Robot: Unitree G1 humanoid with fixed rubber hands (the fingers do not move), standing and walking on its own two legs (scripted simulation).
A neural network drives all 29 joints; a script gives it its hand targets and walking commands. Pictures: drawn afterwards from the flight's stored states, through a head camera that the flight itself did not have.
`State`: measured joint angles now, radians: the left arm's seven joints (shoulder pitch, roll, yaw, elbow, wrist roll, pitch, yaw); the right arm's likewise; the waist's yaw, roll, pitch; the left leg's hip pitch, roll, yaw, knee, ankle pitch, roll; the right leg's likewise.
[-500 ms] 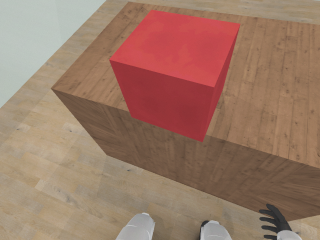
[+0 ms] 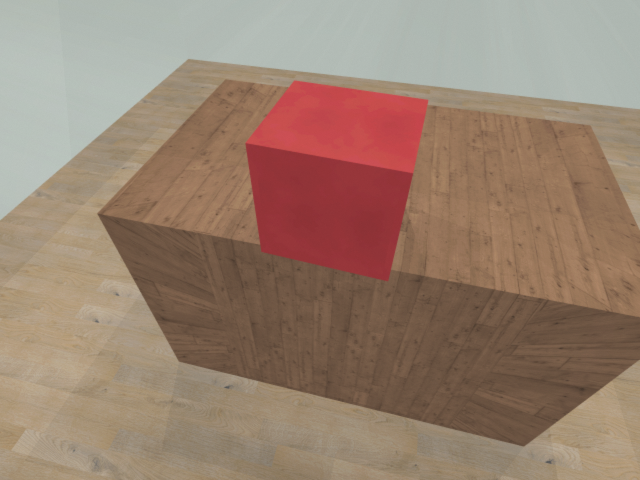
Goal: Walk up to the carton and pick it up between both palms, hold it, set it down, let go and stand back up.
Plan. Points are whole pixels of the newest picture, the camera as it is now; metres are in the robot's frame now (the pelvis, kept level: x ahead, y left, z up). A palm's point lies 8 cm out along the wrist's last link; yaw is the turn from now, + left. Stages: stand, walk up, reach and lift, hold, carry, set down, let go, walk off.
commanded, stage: walk up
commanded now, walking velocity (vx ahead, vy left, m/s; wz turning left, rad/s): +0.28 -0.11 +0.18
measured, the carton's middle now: (340, 179) +0.62 -0.02 +0.04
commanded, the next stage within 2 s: none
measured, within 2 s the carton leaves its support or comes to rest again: neither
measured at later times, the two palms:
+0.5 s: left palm out of the picture -0.11 +0.12 -0.17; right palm (483, 455) +0.21 -0.24 -0.17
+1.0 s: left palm (251, 437) +0.21 +0.11 -0.12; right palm out of the picture +0.13 -0.38 -0.18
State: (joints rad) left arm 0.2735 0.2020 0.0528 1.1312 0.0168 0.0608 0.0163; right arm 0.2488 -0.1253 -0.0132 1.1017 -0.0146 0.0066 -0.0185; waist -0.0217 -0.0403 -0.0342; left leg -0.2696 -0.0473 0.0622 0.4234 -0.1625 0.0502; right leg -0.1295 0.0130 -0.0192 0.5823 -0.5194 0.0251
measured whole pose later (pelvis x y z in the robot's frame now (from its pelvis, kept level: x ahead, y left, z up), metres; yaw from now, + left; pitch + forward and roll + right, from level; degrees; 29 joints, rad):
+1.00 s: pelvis +0.10 -0.13 -0.02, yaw +5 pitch -3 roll +2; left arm 0.07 0.16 0.03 0.91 0.03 0.03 -0.02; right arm 0.20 -0.27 -0.11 1.03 -0.03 0.06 -0.02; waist -0.08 0.09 0.18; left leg -0.41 0.14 0.08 0.73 -0.40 -0.03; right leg -0.37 -0.08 -0.01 0.70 -0.28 0.03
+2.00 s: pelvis -0.03 -0.06 +0.02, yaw +5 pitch +1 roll -1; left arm 0.27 0.24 0.08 1.14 0.03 0.06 -0.02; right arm 0.42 -0.06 0.00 1.13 -0.01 -0.05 -0.03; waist -0.06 -0.07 -0.09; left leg -0.15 -0.03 0.08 0.26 -0.14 0.07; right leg -0.35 -0.02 0.01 0.92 -0.24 0.08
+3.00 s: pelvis +0.14 -0.12 -0.01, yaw +7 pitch -1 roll +1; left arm 0.33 0.06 -0.01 1.14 0.00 -0.01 0.03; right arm 0.09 -0.10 -0.01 1.04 0.00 -0.02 -0.05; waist 0.04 -0.05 0.15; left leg -0.28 0.02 0.11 0.55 -0.26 0.02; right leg -0.19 -0.03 -0.07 0.83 -0.54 -0.02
